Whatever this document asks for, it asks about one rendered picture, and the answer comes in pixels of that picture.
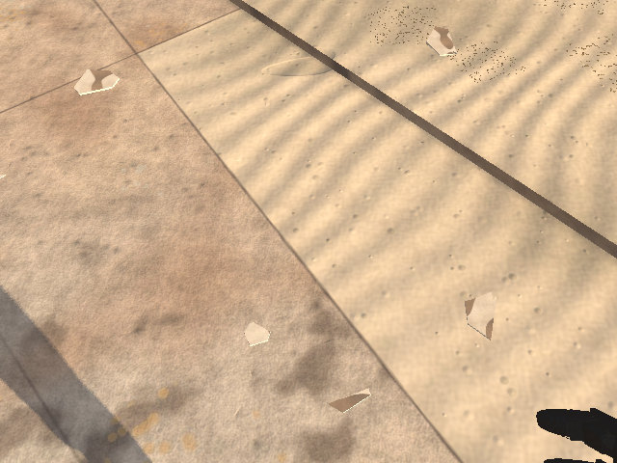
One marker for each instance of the robot right hand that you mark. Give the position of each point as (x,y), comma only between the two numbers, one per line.
(596,429)

